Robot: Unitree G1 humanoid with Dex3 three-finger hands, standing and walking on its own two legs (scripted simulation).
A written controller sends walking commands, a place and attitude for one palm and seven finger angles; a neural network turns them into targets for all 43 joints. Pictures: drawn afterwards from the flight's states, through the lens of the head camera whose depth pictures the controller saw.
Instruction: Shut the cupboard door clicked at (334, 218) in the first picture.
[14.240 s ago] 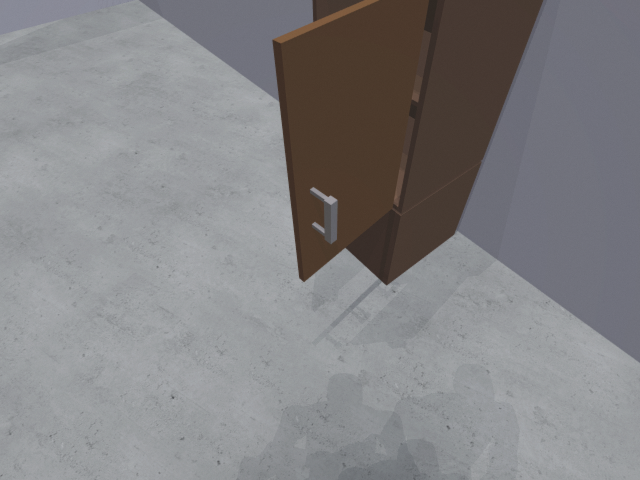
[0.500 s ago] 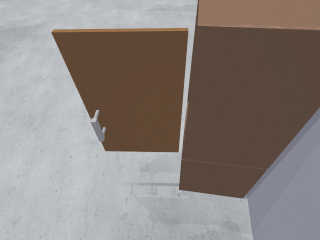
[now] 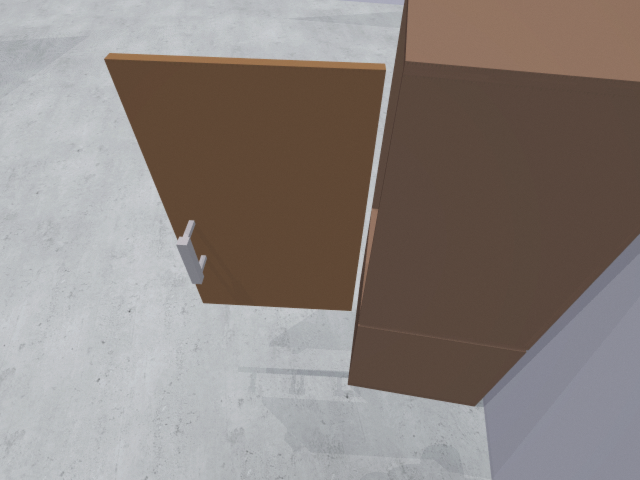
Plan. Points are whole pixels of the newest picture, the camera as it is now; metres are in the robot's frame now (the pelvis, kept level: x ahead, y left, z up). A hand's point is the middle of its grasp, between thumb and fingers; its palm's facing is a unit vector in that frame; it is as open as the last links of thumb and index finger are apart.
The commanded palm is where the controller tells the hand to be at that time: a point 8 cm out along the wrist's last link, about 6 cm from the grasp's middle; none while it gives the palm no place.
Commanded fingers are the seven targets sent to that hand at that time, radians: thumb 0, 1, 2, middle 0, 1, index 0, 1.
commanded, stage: shuffle to correct the standing spot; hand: left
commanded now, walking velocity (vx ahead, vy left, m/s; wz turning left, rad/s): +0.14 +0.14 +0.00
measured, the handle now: (194, 253) +0.51 +0.28 -0.11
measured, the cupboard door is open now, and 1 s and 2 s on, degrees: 97 97 97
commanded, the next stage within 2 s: come to a stop and stand still in 0.40 s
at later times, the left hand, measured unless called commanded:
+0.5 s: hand out of the picture +0.06 +0.22 -0.16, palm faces +0.07 -0.97 -0.22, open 7.3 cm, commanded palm none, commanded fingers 0.00 0.90 0.90 -0.20 -0.30 -0.20 -0.30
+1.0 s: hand out of the picture +0.11 +0.26 -0.17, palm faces +0.02 -0.97 -0.25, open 7.3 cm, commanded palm none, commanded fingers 0.00 0.90 0.90 -0.20 -0.30 -0.20 -0.30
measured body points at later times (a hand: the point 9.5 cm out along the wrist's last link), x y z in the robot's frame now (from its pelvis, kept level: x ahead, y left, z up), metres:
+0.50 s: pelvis +0.06 +0.04 +0.01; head +0.10 +0.03 +0.45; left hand +0.06 +0.27 -0.15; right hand +0.11 -0.19 -0.16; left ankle +0.08 +0.17 -0.68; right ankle +0.02 -0.08 -0.74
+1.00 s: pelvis +0.06 +0.07 -0.01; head +0.09 +0.05 +0.44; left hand +0.11 +0.31 -0.15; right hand +0.13 -0.16 -0.17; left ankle +0.13 +0.20 -0.73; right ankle +0.06 -0.02 -0.74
